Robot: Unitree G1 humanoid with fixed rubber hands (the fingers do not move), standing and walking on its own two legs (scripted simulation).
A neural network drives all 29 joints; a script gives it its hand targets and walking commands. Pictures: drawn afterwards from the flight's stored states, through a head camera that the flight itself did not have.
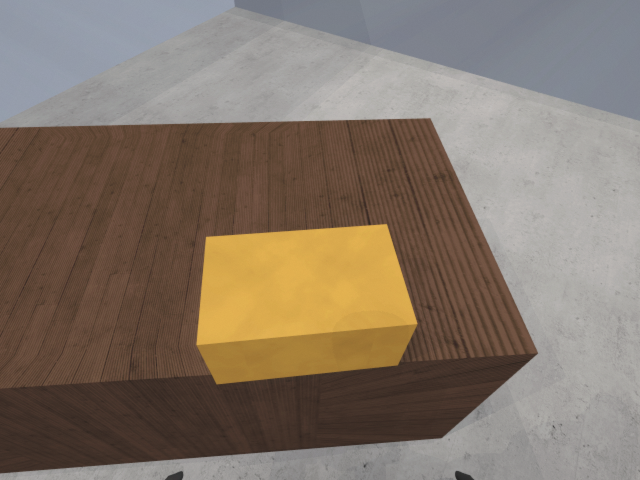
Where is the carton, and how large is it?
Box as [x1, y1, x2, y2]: [196, 224, 416, 383]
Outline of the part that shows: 386,224 206,237 196,344 216,383 396,365 414,330 416,320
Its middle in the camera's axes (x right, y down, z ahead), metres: -0.02 +0.09 +0.63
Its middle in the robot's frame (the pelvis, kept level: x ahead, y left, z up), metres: +0.39 +0.03 -0.08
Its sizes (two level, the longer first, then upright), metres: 0.296 0.185 0.146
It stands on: a pedestal, 0.60 m high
